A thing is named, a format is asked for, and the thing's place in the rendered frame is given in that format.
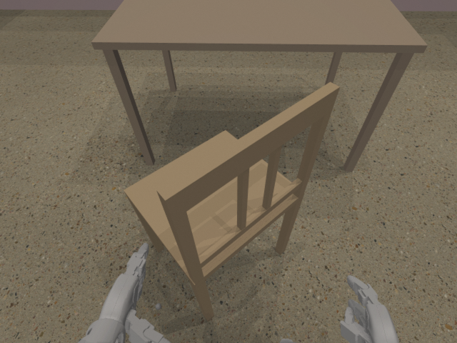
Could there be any right robot hand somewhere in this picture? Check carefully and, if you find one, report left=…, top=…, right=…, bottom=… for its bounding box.
left=341, top=275, right=399, bottom=343

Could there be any left robot hand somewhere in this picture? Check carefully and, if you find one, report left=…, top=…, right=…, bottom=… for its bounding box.
left=99, top=243, right=171, bottom=343

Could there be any robot left forearm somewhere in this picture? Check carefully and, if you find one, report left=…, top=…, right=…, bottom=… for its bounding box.
left=78, top=319, right=126, bottom=343

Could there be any table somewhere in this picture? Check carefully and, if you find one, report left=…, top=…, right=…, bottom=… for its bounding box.
left=91, top=0, right=428, bottom=172

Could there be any chair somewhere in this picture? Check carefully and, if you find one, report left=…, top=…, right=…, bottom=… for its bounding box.
left=124, top=82, right=340, bottom=322

